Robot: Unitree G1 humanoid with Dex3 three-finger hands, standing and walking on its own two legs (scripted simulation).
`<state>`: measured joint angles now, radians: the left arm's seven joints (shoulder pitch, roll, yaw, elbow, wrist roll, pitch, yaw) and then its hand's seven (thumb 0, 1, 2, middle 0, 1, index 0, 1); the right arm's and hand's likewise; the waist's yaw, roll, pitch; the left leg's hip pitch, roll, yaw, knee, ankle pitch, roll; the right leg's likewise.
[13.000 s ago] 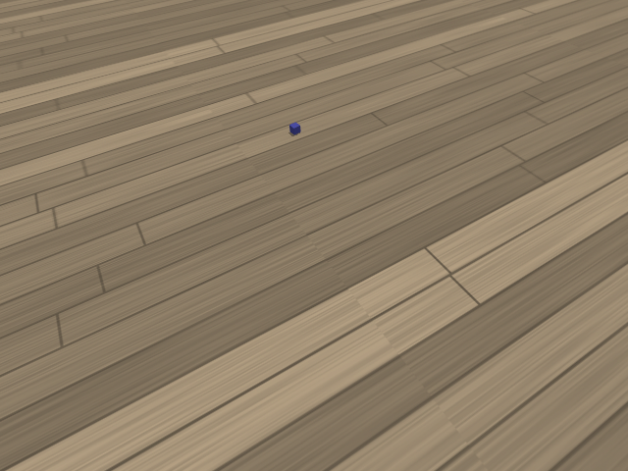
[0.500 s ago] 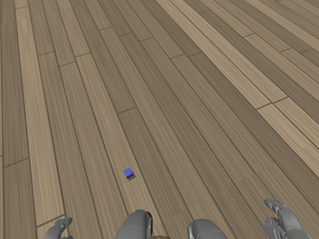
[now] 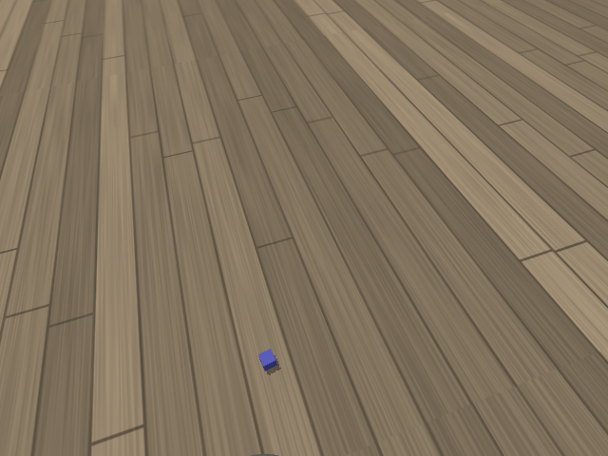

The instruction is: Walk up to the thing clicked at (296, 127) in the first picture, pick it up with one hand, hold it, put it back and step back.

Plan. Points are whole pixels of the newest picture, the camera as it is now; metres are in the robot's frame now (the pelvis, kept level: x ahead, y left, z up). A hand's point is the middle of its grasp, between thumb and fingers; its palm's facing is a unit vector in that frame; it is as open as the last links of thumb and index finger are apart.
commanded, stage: stand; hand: left
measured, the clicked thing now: (267, 359) +0.50 +0.21 -0.74
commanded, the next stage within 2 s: none
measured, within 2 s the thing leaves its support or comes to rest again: neither
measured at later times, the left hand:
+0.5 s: hand (169, 454) +0.14 +0.23 -0.13, palm faces -0.04 -0.94 -0.34, open 7.4 cm
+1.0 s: hand (174, 437) +0.16 +0.23 -0.13, palm faces -0.02 -0.94 -0.34, open 7.4 cm
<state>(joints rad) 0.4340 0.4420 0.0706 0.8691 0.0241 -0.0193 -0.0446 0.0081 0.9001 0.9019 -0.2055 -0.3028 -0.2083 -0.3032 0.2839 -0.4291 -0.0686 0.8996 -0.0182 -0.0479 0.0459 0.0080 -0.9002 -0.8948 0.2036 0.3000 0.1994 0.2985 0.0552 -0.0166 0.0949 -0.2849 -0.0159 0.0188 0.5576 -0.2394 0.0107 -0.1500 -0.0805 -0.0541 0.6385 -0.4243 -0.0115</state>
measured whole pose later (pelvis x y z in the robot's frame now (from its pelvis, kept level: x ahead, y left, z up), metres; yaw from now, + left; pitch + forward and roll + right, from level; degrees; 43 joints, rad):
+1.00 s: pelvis +0.06 -0.02 +0.02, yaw +0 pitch -2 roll +0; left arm 0.05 0.35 0.01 1.15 0.00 -0.02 -0.01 0.01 0.90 0.90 -0.20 -0.30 -0.21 -0.30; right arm 0.06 -0.36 0.01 1.15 -0.01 -0.02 0.00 0.00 -0.90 -0.89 0.20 0.30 0.20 0.30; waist -0.01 0.01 0.05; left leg -0.09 0.03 0.01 0.30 -0.18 -0.03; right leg -0.08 0.01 0.00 0.30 -0.18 -0.01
